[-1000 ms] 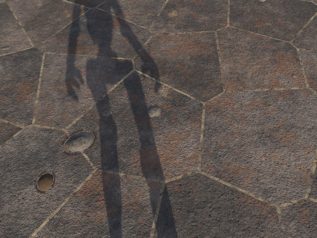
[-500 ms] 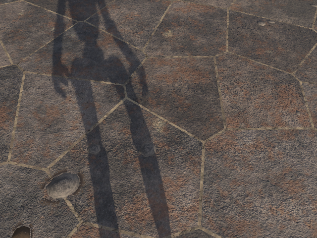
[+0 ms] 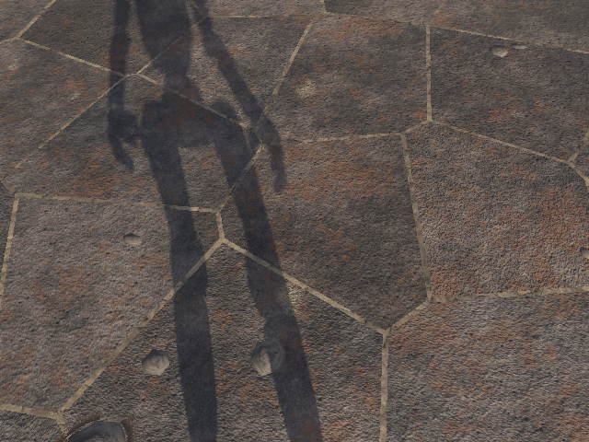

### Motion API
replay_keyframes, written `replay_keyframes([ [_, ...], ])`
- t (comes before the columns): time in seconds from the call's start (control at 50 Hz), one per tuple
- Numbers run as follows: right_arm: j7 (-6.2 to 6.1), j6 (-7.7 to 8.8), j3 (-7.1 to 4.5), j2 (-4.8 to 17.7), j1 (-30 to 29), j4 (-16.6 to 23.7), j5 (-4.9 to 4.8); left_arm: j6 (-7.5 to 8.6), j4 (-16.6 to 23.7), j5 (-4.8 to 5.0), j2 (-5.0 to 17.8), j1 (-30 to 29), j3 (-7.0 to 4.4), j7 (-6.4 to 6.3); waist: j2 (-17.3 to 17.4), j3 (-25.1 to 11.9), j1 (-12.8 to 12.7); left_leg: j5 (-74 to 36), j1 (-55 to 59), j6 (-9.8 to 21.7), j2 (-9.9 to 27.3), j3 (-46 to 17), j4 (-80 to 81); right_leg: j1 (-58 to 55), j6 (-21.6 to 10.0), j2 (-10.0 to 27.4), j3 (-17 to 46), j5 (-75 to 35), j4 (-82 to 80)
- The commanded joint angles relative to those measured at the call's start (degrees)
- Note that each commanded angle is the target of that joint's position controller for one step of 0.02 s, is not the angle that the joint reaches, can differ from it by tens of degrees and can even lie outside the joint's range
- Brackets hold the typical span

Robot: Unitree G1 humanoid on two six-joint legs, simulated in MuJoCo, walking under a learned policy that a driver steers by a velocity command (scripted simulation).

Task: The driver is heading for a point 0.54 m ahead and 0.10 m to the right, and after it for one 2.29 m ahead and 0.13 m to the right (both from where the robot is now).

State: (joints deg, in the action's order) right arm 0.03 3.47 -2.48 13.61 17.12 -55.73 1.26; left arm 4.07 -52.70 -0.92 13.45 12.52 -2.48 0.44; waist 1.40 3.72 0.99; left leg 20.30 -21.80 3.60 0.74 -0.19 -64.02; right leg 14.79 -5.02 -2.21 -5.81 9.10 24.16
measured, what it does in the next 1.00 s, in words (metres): walks ahead: left foot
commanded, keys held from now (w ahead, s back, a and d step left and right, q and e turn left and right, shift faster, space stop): no key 1.00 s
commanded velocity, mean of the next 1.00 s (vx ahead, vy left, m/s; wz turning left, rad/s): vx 0.08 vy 0.00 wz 0.00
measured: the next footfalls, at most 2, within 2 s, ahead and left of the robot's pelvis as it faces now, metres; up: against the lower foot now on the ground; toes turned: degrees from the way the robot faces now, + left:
left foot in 0.30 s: +0.21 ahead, +0.11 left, +0.00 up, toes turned +2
left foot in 1.56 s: +0.32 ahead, +0.15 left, +0.00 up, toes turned +2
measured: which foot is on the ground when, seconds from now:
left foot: up 0.00-0.28, down 0.30-1.00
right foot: down 0.00-1.00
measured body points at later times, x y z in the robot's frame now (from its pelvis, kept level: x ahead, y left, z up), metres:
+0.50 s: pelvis +0.12 +0.02 +0.00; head +0.13 +0.03 +0.45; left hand +0.12 +0.25 -0.16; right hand +0.18 -0.21 -0.15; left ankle +0.17 +0.11 -0.74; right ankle +0.05 -0.07 -0.74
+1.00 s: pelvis +0.13 +0.02 +0.00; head +0.13 +0.02 +0.45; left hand +0.09 +0.23 -0.16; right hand +0.11 -0.19 -0.16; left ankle +0.17 +0.11 -0.74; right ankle +0.05 -0.07 -0.74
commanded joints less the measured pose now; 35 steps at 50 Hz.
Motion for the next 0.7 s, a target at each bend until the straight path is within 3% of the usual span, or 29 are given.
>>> replay_keyframes([
  [0.02, 0.16, -1.27, -0.54, 1.6, 7.6, 0.0, 0.58, 1.78, 0.0, 0.36, 4.2, 4.3, -0.36, -0.16, -5.0, -4.4, 2.0, -2.4, -2.1, -1.6, 1.5, -0.8, 0.7, -5.2, -6.9, 15.4, 10.1, -43.4, -9.6],
  [0.06, 0.18, -1.87, -0.49, 1.4, 5.7, 0.2, 0.49, 1.83, -0.8, 0.3, 5.5, 5.0, -0.41, -0.37, -5.6, -4.6, 2.3, -5.3, -3.2, -2.3, 1.3, 0.2, 4.9, -5.5, -6.9, 14.3, 7.2, -46.5, -9.5],
  [0.12, 0.04, -2.16, 0.21, 0.6, 0.2, 1.2, 0.21, 1.01, -1.8, 0.24, 4.7, 5.3, 0.33, -0.7, -6.9, -3.9, 1.3, -10.3, -2.3, -2.9, 1.6, 2.0, 15.5, -5.2, -5.6, 12.0, 3.8, -45.5, -9.1],
  [0.18, -0.6, -2.29, 0.73, 0.6, -3.4, 1.4, -0.17, 0.44, -3.4, 0.11, 4.7, 7.9, 0.59, -1.02, -7.3, -4.7, -0.6, -13.2, 0.4, -2.6, 0.8, 3.1, 22.6, -7.5, -5.4, 12.4, 3.9, -44.4, -7.9],
  [0.26, -1.65, -1.88, 0.81, 1.2, -3.6, 0.2, -0.2, -0.58, -5.0, 0.0, 3.9, 8.1, 0.97, -1.62, -6.8, -3.4, -1.0, -10.5, 4.1, -1.0, 0.3, 2.5, 30.9, -9.3, -5.4, 14.3, 6.8, -38.0, -3.9],
  [0.28, -1.85, -1.54, 0.89, 0.8, -2.1, -0.6, -0.08, -0.84, -5.2, 0.29, 3.6, 7.1, 1.1, -1.84, -5.8, -3.0, 0.1, -13.2, 7.4, -0.5, 0.3, 2.5, 36.4, -8.6, -4.4, 13.8, 7.2, -34.2, -1.9],
  [0.3, -2.09, -0.89, 0.88, 1.5, -0.4, -1.4, 0.16, -0.92, -5.6, 0.31, 3.3, 7.6, 1.2, -1.97, -3.0, -3.3, 0.8, -23.2, 12.8, -0.1, 2.3, -0.1, 42.9, -6.9, -2.2, 12.3, 7.3, -27.3, 0.4],
  [0.32, -2.41, -0.2, 0.14, 5.4, 2.5, -2.2, 0.45, -0.81, -5.3, 0.0, 2.9, 9.7, 1.35, -2.13, 1.0, -6.2, -0.2, -41.4, 19.9, 0.8, 8.8, -6.0, 41.6, -3.9, -0.2, 9.7, 6.4, -14.7, 3.7],
  [0.34, -2.4, -0.47, 0.27, 6.1, 1.2, -2.5, -0.32, -1.43, -7.4, 0.81, -1.4, 17.8, 2.12, -2.11, 8.3, -8.8, -4.1, -55.1, 22.3, 7.0, 15.5, -11.4, 39.3, -2.3, 1.2, 4.9, 4.2, 8.3, 5.1],
  [0.36, -2.17, -1.07, 0.82, 3.4, 0.5, -2.3, -1.04, -2.58, -9.2, 0.81, -0.2, 17.7, 1.91, -2.73, 7.8, -8.8, -2.2, -48.8, 19.2, 10.0, 16.9, -14.2, 40.9, -3.6, 1.7, 3.0, 3.7, 16.0, 5.1],
  [0.38, -2.0, -1.43, 1.25, 2.0, -1.7, -2.1, -0.76, -3.29, -9.1, 0.56, 1.0, 15.4, 1.54, -2.96, 6.6, -6.1, -2.7, -40.2, 15.1, 8.8, 15.1, -14.0, 43.1, -4.7, 1.9, 2.9, 4.4, 15.1, 2.9],
  [0.4, -1.97, -1.88, 1.46, 1.7, -4.9, -1.6, -0.6, -3.68, -9.1, 0.32, 0.7, 13.7, 1.63, -2.82, 5.6, -4.7, -3.6, -30.5, 12.0, 6.3, 12.2, -11.9, 44.4, -6.4, 2.0, 3.3, 5.2, 12.1, -0.5],
  [0.44, -2.26, -2.27, 1.24, 1.8, -5.2, -2.2, -0.91, -3.92, -9.3, -0.2, 1.1, 11.2, 1.69, -2.44, 3.5, -0.9, -2.6, -21.3, 9.2, 2.3, 7.2, -7.6, 45.2, -6.9, 2.2, 5.5, 6.8, 5.9, -4.3],
  [0.52, -2.39, -2.09, 0.93, 1.4, -2.3, -4.7, -1.32, -3.32, -10.7, 0.3, 0.2, 10.4, 2.14, -2.93, -0.8, -2.6, -1.4, -27.6, 15.5, 1.5, 5.7, -5.7, 42.9, -6.7, 2.4, 7.2, 7.7, 0.8, -6.1],
  [0.7, -2.49, -2.79, 1.17, 0.2, -1.3, -7.9, -1.01, -3.71, -12.8, 0.21, -0.8, 10.2, 2.62, -3.43, -2.0, -0.2, -1.0, -22.9, 14.6, 0.9, 4.9, -5.2, 44.3, -6.8, 2.3, 7.8, 7.9, 1.7, -7.3],
])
